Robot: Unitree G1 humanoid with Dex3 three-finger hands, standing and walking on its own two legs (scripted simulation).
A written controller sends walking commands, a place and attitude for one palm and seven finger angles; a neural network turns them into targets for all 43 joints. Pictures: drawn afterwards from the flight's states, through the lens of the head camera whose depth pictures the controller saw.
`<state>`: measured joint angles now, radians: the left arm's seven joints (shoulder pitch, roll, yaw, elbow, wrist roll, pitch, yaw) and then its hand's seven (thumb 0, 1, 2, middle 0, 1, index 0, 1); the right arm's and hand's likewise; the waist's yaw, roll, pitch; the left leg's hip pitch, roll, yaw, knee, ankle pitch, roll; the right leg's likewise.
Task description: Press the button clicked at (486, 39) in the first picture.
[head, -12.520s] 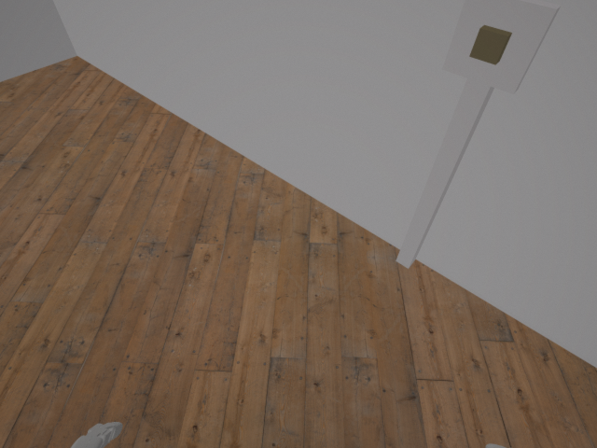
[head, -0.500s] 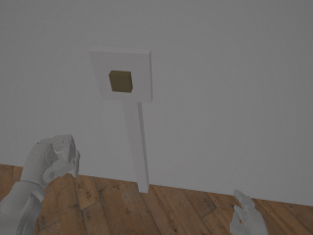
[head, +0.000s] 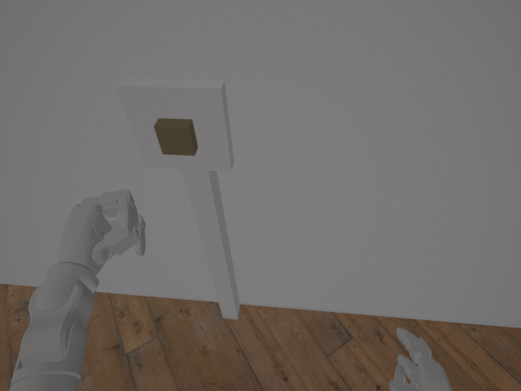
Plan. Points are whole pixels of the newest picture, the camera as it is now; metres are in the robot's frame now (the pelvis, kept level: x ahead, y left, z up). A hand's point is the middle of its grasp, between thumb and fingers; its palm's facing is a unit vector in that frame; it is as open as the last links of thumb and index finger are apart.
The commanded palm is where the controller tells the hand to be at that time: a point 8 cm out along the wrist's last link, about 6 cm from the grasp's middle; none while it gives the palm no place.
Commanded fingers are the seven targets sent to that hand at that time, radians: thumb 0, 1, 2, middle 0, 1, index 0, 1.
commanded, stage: aim a knuckle at the button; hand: left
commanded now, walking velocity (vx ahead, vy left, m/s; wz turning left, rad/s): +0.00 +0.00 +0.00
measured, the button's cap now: (177, 136) +0.50 +0.19 +0.14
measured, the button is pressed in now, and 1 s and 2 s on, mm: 0 0 0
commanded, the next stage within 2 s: press the button with the knuckle in 1.60 s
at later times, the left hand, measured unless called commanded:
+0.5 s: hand (171, 209) +0.36 +0.17 +0.11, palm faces -0.04 -1.00 +0.00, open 3.1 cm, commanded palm +0.35 +0.22 +0.12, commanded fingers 0.00 0.90 0.90 -1.30 -1.50 -1.30 -1.50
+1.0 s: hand (192, 189) +0.40 +0.14 +0.11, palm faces -0.02 -1.00 -0.01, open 3.1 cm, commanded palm +0.37 +0.19 +0.11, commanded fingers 0.00 0.90 0.90 -1.30 -1.50 -1.30 -1.50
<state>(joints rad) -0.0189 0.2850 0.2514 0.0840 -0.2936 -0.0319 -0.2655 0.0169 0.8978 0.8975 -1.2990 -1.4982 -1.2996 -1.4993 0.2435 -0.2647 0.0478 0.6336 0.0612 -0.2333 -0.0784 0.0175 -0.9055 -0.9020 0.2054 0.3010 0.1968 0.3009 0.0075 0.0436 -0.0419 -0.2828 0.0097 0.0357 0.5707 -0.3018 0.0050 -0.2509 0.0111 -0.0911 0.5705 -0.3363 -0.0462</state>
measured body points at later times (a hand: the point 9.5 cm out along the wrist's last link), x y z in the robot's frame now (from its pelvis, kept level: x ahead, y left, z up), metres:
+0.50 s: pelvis +0.00 +0.01 +0.00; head +0.01 +0.00 +0.45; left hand +0.36 +0.22 +0.11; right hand +0.14 -0.23 -0.10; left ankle +0.00 +0.12 -0.73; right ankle -0.02 -0.08 -0.73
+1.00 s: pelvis +0.00 +0.01 +0.00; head +0.01 +0.00 +0.45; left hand +0.39 +0.19 +0.12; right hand +0.06 -0.24 -0.12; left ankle +0.00 +0.12 -0.73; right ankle -0.02 -0.08 -0.73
